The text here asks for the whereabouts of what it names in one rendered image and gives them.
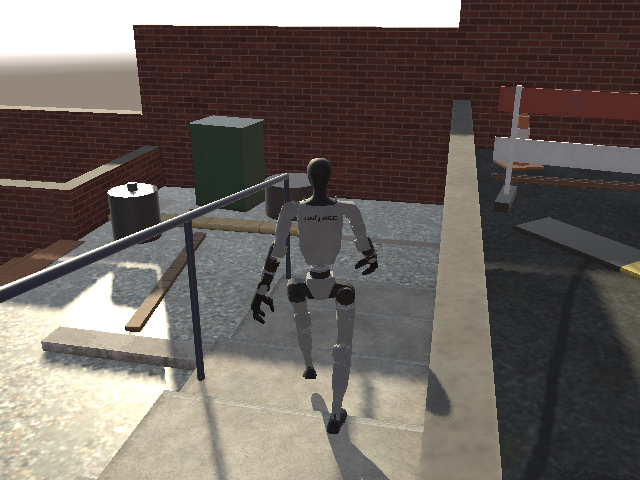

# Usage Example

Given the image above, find stairs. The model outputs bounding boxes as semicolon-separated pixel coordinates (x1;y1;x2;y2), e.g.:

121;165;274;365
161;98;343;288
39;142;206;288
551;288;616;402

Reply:
0;248;43;275
74;274;436;480

